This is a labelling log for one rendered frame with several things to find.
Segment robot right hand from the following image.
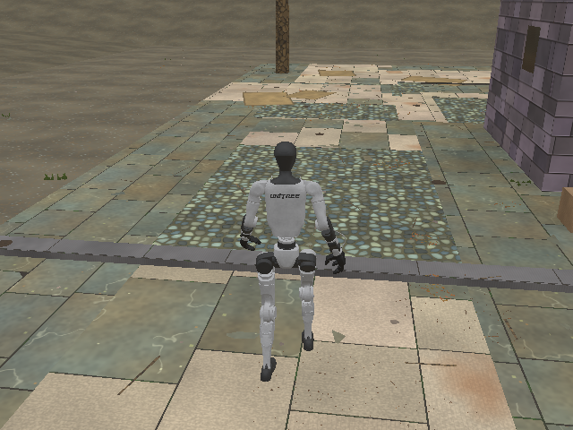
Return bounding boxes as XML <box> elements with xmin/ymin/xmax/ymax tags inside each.
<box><xmin>325</xmin><ymin>247</ymin><xmax>346</xmax><ymax>274</ymax></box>

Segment robot left hand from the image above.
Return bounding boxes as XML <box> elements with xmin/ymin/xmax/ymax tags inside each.
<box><xmin>240</xmin><ymin>236</ymin><xmax>261</xmax><ymax>251</ymax></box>

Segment robot left forearm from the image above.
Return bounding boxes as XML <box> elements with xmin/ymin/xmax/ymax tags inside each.
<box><xmin>240</xmin><ymin>214</ymin><xmax>253</xmax><ymax>241</ymax></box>

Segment robot right upper arm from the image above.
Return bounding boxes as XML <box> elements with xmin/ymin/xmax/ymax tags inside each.
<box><xmin>304</xmin><ymin>180</ymin><xmax>329</xmax><ymax>231</ymax></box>

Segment robot left upper arm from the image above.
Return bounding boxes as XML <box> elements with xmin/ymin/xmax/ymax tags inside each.
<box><xmin>244</xmin><ymin>180</ymin><xmax>268</xmax><ymax>228</ymax></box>

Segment right robot thigh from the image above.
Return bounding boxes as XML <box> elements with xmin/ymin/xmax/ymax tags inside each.
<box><xmin>298</xmin><ymin>249</ymin><xmax>317</xmax><ymax>302</ymax></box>

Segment right robot foot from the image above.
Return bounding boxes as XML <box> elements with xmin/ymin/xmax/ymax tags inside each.
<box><xmin>302</xmin><ymin>331</ymin><xmax>314</xmax><ymax>351</ymax></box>

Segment robot right forearm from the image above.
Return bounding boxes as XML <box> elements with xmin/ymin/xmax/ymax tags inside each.
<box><xmin>321</xmin><ymin>217</ymin><xmax>342</xmax><ymax>256</ymax></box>

